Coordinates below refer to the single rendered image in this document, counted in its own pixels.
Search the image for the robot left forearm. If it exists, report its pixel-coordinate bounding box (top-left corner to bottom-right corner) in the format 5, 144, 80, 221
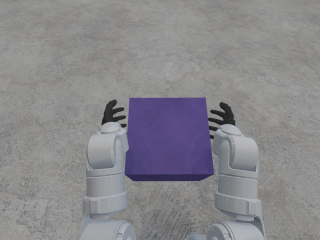
78, 122, 129, 240

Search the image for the robot left upper arm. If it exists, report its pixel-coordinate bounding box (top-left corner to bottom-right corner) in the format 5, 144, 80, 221
80, 220, 136, 240

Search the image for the robot right forearm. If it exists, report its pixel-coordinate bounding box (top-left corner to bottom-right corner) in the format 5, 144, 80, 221
211, 124, 267, 240

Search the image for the robot right hand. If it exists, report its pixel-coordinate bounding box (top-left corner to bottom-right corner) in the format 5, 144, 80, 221
208, 102, 236, 139

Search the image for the robot right upper arm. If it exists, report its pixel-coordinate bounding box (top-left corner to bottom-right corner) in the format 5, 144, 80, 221
206, 221, 265, 240

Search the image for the carton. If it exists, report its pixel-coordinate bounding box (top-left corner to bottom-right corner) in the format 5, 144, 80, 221
124, 97, 214, 182

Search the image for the robot left hand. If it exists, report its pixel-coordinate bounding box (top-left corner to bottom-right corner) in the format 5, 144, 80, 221
101, 99, 127, 134

